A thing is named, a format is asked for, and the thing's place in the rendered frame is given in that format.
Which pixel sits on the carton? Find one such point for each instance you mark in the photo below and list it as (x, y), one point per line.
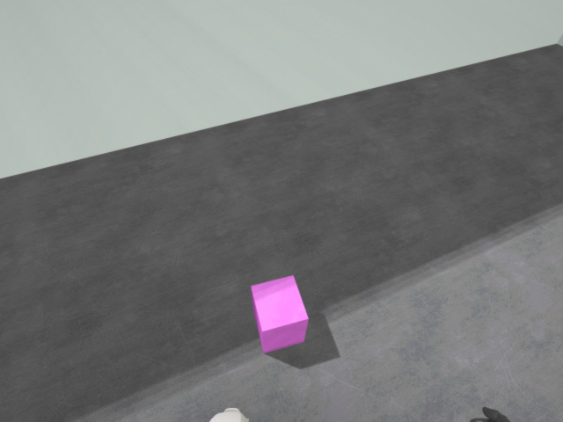
(279, 313)

